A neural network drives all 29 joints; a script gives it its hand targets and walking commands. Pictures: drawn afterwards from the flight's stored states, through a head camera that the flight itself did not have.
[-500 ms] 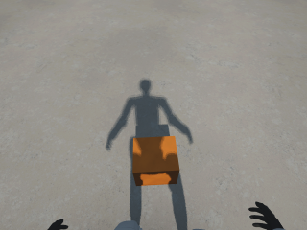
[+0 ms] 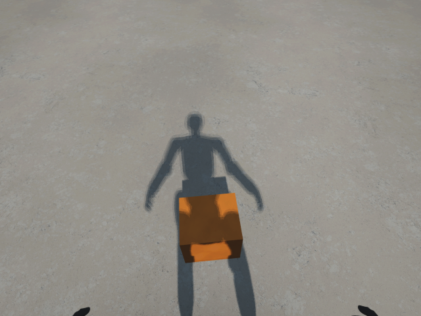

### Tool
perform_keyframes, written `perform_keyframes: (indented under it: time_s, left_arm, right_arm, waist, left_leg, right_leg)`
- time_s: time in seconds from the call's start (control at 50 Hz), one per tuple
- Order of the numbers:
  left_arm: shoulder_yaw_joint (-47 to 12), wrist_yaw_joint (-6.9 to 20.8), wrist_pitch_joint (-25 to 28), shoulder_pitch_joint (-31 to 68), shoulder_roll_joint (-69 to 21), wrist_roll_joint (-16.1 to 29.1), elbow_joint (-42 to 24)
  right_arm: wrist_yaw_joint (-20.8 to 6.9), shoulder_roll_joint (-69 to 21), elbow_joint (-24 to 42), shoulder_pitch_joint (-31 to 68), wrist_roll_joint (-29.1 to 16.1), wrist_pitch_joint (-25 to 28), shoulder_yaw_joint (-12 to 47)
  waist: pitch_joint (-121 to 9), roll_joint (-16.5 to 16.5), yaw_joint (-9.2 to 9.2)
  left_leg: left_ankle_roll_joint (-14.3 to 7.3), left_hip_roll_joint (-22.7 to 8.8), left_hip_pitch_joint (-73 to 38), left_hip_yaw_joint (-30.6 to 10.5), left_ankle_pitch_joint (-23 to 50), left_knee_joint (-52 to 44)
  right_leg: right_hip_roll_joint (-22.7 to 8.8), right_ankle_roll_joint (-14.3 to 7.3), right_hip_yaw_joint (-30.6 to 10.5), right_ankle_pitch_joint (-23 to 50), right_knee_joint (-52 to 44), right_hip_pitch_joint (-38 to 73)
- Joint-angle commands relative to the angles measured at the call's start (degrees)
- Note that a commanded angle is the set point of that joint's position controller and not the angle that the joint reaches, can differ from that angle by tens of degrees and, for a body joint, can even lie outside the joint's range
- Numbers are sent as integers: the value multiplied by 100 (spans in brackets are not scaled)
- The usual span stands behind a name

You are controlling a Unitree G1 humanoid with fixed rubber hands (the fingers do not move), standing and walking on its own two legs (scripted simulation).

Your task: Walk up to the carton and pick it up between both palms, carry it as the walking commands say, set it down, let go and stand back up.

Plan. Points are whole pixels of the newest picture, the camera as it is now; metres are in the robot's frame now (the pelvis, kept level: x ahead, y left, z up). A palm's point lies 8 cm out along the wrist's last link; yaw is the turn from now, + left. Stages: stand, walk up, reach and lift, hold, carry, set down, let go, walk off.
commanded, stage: walk up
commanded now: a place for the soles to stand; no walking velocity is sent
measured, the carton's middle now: (209, 228) +0.57 +0.05 -0.66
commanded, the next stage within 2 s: none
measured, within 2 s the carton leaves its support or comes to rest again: neither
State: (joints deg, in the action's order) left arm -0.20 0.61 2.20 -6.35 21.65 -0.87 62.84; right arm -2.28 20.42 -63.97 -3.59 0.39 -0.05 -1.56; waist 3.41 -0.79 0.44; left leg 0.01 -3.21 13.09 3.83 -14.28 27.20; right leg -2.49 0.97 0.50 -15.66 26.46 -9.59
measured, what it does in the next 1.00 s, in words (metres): walks ahead: right foot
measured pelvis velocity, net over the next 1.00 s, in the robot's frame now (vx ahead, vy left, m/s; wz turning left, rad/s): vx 0.14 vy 0.00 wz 0.20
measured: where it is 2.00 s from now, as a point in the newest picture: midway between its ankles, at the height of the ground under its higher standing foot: outside the picture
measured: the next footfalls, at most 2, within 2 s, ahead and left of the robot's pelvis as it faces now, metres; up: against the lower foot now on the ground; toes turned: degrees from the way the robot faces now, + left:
right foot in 0.54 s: +0.29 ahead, -0.10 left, +0.00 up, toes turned +1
right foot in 1.82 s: +0.17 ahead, -0.05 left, +0.00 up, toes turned +8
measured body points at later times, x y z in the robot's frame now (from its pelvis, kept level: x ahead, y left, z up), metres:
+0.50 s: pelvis +0.11 +0.02 -0.01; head +0.14 +0.02 +0.44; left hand +0.20 +0.35 -0.12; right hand +0.15 -0.30 -0.13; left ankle +0.06 +0.13 -0.74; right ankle +0.23 -0.10 -0.72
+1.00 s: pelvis +0.14 +0.00 -0.02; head +0.17 +0.01 +0.43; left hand +0.20 +0.33 -0.14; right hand +0.29 -0.30 -0.14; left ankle +0.10 +0.13 -0.74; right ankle +0.25 -0.10 -0.74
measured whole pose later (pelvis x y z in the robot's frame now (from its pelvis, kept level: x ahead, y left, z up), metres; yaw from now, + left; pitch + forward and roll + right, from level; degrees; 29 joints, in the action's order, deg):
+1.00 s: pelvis +0.14 +0.00 -0.02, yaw +11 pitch -3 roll +0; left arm 0.5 0.3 0.0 -2.4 22.6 -0.3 58.1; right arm -0.1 23.0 -57.8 -7.0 -0.2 0.0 -2.2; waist 7.0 0.2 -0.2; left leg 0.4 0.9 13.6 -3.7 -22.1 38.3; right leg -5.2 -0.8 8.7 -11.0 35.2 -21.2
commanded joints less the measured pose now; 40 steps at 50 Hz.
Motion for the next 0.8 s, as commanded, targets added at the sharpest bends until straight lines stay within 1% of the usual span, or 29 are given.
perform_keyframes:
  time_s: [0.0,0.04,0.06,0.08,0.12,0.14,0.16,0.18,0.2,0.22,0.24,0.28,0.3,0.32,0.36,0.42,0.46,0.48,0.5,0.52,0.54,0.56,0.6,0.64,0.66,0.7,0.72,0.74,0.78]
  left_arm:
    - [604,4,120,-575,1786,-69,-495]
    - [717,-34,130,-743,1907,-80,-644]
    - [764,-59,149,-650,1951,-114,-761]
    - [795,-61,172,-596,1949,-149,-848]
    - [803,-20,191,-462,1879,-166,-1004]
    - [782,10,172,-163,1878,-152,-1131]
    - [696,43,134,176,1635,-134,-1258]
    - [553,53,109,246,1178,-84,-1406]
    - [468,39,103,366,887,-67,-1631]
    - [570,-7,75,301,1359,-73,-1540]
    - [590,-4,120,-29,1522,-36,-1472]
    - [575,41,160,-308,1448,-10,-1374]
    - [581,78,146,-499,1433,-23,-1315]
    - [569,102,131,-515,1378,-18,-1367]
    - [564,112,68,-368,1292,-23,-1496]
    - [526,64,-7,-450,1077,-3,-1484]
    - [566,24,-35,-640,1045,10,-1313]
    - [623,-12,-43,-771,1219,-11,-1243]
    - [690,-54,-50,-819,1512,-9,-1260]
    - [697,-79,-54,-798,1674,77,-1343]
    - [606,-100,-41,-542,1685,144,-1457]
    - [556,-128,-16,-200,1705,97,-1499]
    - [559,-148,-97,302,1620,-4,-1586]
    - [486,-119,-167,568,1558,29,-1644]
    - [431,-106,-179,540,1416,44,-1634]
    - [393,-91,-203,323,1242,109,-1481]
    - [416,-82,-209,343,1218,100,-1370]
    - [440,-92,-178,261,1205,63,-1238]
    - [487,-94,-72,421,1446,26,-1170]
  right_arm:
    - [-72,1519,738,329,102,136,-377]
    - [-99,1323,984,397,164,147,-430]
    - [-106,1326,1077,313,170,152,-466]
    - [-125,1336,1140,219,150,172,-492]
    - [-173,1327,1222,-2,88,255,-530]
    - [-181,1299,1146,-436,64,306,-558]
    - [-148,1373,909,-1178,78,360,-639]
    - [-57,1782,736,-1890,170,409,-781]
    - [7,2273,787,-2262,201,444,-837]
    - [24,2269,984,-1900,41,452,-803]
    - [46,2290,1146,-1628,-8,461,-783]
    - [109,1928,1297,-1398,3,459,-688]
    - [118,1818,1377,-1320,-7,477,-659]
    - [121,1813,1427,-1478,-2,500,-650]
    - [153,1888,1468,-1682,8,505,-663]
    - [242,1711,1582,-1306,-17,427,-553]
    - [271,1660,1620,-1121,-105,334,-490]
    - [297,1537,1661,-1160,-153,297,-436]
    - [325,1415,1687,-1308,-198,271,-395]
    - [359,1304,1684,-1428,-250,210,-356]
    - [389,1244,1630,-1563,-244,102,-328]
    - [412,1328,1483,-1701,-182,30,-371]
    - [393,1360,1251,-1871,-140,29,-413]
    - [338,1462,986,-2052,-67,53,-480]
    - [347,1503,960,-1937,16,61,-504]
    - [332,1808,1185,-1120,78,120,-502]
    - [309,1876,1263,-575,19,137,-471]
    - [304,1722,1202,-401,-1,132,-412]
    - [290,1386,1079,-716,-45,127,-324]
  waist:
    - [-162,267,-278]
    - [322,824,-417]
    - [465,877,-414]
    - [534,866,-387]
    - [483,926,-234]
    - [422,987,35]
    - [194,727,431]
    - [9,-631,755]
    - [139,-1759,869]
    - [337,-637,675]
    - [348,-426,418]
    - [186,-373,123]
    - [69,-495,81]
    - [42,-632,133]
    - [40,-765,208]
    - [-68,-802,9]
    - [-218,-699,-162]
    - [-356,-375,-259]
    - [-588,298,-308]
    - [-988,785,-340]
    - [-946,968,-220]
    - [-516,698,-63]
    - [-90,931,82]
    - [-302,1055,220]
    - [-366,935,227]
    - [-234,-15,-90]
    - [-91,-222,-245]
    - [-181,-116,-322]
    - [-758,331,-96]
  left_leg:
    - [-383,-128,964,-640,-2253,-133]
    - [-149,190,1620,-41,-941,1015]
    - [-172,25,1776,-271,-875,1452]
    - [-191,-81,1904,-419,-1077,1517]
    - [-222,-155,1595,-494,-1154,1022]
    - [-243,-152,868,-411,-811,373]
    - [-288,65,-322,-297,-661,-40]
    - [-435,-390,-1462,-1444,-1554,-821]
    - [-831,-1370,-1957,-3740,-2561,-1819]
    - [-1155,-1615,-1487,-4118,-2481,-1805]
    - [-1488,-1785,-1274,-4016,-1459,-1522]
    - [-1456,-1448,-1330,-2752,694,-1019]
    - [-1358,-1245,-1319,-2179,1398,-858]
    - [-1353,-1185,-1251,-1927,2024,-775]
    - [-1372,-1300,-1007,-1793,2859,-716]
    - [-1075,-991,-349,-1017,4084,-116]
    - [-773,-691,227,-751,3562,531]
    - [-553,-475,442,-670,3352,1009]
    - [-327,-195,734,-455,2705,1620]
    - [-135,180,507,-332,1139,2628]
    - [-182,430,318,-557,-1720,3047]
    - [-215,263,278,-836,-2237,3130]
    - [-212,122,168,-720,-1943,2328]
    - [-188,200,-199,-430,-995,1192]
    - [-236,136,-320,-720,-669,727]
    - [-658,-565,483,-2166,-619,-209]
    - [-768,-741,1123,-2149,-459,-191]
    - [-661,-581,1342,-1880,-220,90]
    - [-265,-4,755,-1056,-54,655]
  right_leg:
    - [-614,-743,-1082,-2703,-797,231]
    - [-1334,-1062,-1839,-2694,-1370,457]
    - [-1651,-1273,-2063,-2394,-1474,373]
    - [-1745,-1382,-2045,-2127,-1444,424]
    - [-1610,-1339,-1613,-1863,-1289,236]
    - [-1421,-1207,-1141,-1681,-926,-210]
    - [-1003,-923,-570,-1356,-145,-887]
    - [-305,-529,194,-1206,1763,-2042]
    - [437,-288,324,-1844,3309,-3580]
    - [88,-313,-611,-1432,3601,-3361]
    - [-138,-309,-527,-1266,3688,-3158]
    - [-326,-220,-403,-1042,3215,-2836]
    - [-355,-168,-312,-1011,2879,-2566]
    - [-302,-139,-168,-953,2643,-2397]
    - [-279,-120,-12,-729,2279,-2049]
    - [-92,-264,275,63,1421,-1060]
    - [99,-419,440,1082,785,-89]
    - [106,-541,306,1480,623,412]
    - [-442,-748,-212,2517,525,815]
    - [-1495,-1291,-1236,2618,29,579]
    - [-2044,-1650,-1999,1918,-483,-60]
    - [-2055,-1689,-1991,745,-684,-809]
    - [-1731,-1361,-1558,-267,-666,-1293]
    - [-1400,-993,-1033,-380,-297,-1328]
    - [-1288,-795,-899,-334,26,-1393]
    - [-586,-357,-414,-427,904,-1121]
    - [-251,-286,-98,-423,929,-543]
    - [-323,-358,-176,39,627,50]
    - [-1025,-690,-661,701,196,159]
